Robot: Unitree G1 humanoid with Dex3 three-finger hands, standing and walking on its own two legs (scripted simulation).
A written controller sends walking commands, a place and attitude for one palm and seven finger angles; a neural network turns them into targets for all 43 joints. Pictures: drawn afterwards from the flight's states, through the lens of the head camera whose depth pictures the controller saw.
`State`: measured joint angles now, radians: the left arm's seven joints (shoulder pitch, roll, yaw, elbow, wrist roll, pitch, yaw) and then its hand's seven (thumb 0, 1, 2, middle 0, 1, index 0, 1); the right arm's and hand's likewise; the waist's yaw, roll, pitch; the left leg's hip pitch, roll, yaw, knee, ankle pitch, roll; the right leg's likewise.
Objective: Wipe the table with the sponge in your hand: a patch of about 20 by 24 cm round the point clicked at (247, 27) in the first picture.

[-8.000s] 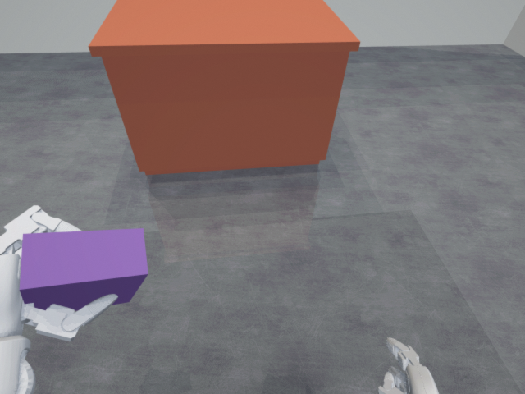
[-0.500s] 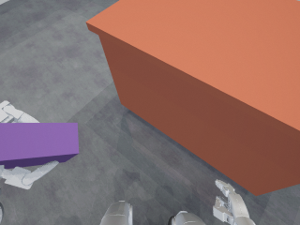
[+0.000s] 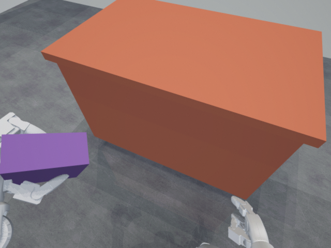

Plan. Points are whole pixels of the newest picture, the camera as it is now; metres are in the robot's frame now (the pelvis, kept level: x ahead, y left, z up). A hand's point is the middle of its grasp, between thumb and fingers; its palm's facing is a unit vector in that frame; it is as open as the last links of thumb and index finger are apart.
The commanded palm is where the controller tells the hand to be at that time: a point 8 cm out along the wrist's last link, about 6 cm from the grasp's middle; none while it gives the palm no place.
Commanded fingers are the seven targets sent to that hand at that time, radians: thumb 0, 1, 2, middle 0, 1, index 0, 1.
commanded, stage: turn to face it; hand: left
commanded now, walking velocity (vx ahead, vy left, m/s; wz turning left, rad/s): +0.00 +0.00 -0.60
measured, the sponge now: (58, 159) +0.23 +0.22 +0.16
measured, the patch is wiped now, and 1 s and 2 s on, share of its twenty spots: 0.00 0.00 0.00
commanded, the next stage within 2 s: take the last steps up to it in 1.24 s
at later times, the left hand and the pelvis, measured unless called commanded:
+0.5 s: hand (103, 167) +0.21 +0.13 +0.18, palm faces +0.15 -0.88 -0.46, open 10.0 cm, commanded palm +0.17 +0.18 +0.18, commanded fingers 0.00 0.10 1.30 -1.20 -1.60 -1.20 -1.60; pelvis -0.06 -0.04 +0.00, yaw -16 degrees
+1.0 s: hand (199, 202) +0.18 -0.02 +0.17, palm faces -0.21 -0.81 -0.55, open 10.0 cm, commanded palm +0.15 +0.06 +0.18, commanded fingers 0.00 0.10 1.30 -1.20 -1.60 -1.20 -1.60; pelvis -0.14 -0.08 +0.00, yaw -33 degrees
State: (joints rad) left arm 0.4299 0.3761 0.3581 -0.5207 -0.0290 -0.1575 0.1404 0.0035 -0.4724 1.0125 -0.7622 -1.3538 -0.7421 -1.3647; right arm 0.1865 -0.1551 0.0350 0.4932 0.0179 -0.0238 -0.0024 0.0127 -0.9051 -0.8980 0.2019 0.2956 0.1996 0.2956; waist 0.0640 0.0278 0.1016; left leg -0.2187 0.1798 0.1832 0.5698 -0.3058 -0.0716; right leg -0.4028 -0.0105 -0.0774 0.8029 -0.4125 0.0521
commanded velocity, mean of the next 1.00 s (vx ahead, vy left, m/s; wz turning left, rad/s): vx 0.00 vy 0.00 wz -0.53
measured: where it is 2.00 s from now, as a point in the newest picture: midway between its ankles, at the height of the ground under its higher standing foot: outside the picture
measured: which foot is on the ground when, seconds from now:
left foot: down 0.00-0.06, up 0.08-0.50, down 0.52-0.80, up 0.82-1.00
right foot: up 0.00-0.04, down 0.06-0.54, up 0.56-0.78, down 0.80-1.00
